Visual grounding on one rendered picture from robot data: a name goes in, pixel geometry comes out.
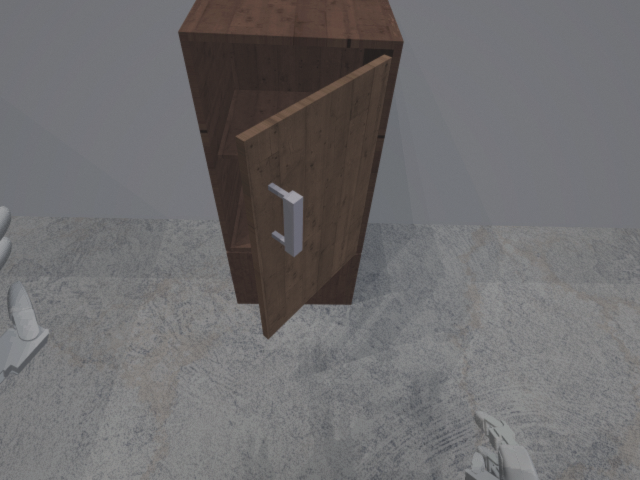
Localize cupboard door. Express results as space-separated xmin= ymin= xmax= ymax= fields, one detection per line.
xmin=235 ymin=54 xmax=392 ymax=339

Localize handle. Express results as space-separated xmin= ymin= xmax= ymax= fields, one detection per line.
xmin=268 ymin=183 xmax=303 ymax=257

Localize left robot hand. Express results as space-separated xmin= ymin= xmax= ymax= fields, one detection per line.
xmin=0 ymin=206 xmax=49 ymax=384

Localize right robot hand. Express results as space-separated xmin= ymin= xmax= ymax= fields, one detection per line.
xmin=465 ymin=410 xmax=539 ymax=480

